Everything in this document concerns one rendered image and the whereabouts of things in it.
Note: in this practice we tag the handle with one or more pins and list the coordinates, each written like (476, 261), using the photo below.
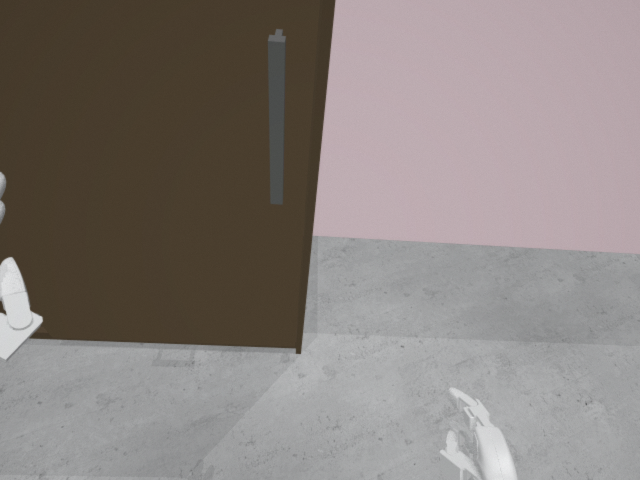
(276, 79)

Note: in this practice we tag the robot right hand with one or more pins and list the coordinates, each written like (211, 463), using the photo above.
(485, 455)

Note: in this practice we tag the robot left hand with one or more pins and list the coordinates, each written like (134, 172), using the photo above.
(20, 323)

